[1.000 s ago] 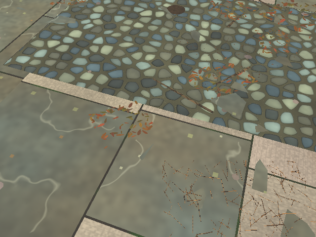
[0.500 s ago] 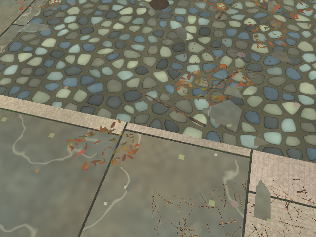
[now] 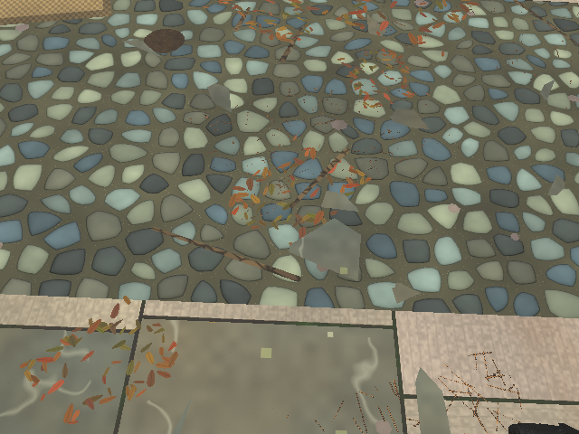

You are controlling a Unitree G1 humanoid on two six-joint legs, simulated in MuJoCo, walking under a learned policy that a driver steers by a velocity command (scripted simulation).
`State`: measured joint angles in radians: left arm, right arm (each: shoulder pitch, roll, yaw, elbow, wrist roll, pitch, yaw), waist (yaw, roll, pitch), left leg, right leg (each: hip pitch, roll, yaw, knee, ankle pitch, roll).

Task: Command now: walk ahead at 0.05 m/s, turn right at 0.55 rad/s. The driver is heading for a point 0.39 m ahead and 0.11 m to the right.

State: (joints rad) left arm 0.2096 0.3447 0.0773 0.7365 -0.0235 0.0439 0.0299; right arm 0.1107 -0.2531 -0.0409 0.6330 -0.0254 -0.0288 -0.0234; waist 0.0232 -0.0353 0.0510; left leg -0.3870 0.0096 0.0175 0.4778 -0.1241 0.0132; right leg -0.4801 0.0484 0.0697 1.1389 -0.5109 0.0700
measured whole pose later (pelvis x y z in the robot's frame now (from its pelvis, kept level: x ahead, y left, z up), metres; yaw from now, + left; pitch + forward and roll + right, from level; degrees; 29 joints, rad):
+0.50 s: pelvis +0.01 -0.05 +0.01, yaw -17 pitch +2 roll +3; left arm 0.21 0.30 0.06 0.63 0.00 0.03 0.03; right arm 0.11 -0.33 -0.10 0.71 0.00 0.02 -0.04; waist 0.01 0.03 0.05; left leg -0.56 -0.01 -0.04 1.06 -0.35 -0.08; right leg -0.29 0.04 0.09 0.46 -0.21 -0.06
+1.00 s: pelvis +0.06 -0.04 +0.01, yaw -29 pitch +1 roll -1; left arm 0.21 0.32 0.07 0.68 -0.01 -0.01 0.00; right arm 0.32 -0.26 -0.06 0.76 0.01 -0.04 -0.02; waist -0.05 -0.03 -0.01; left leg -0.12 0.00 -0.05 0.33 -0.23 0.02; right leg -0.48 -0.01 0.04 0.87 -0.30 0.05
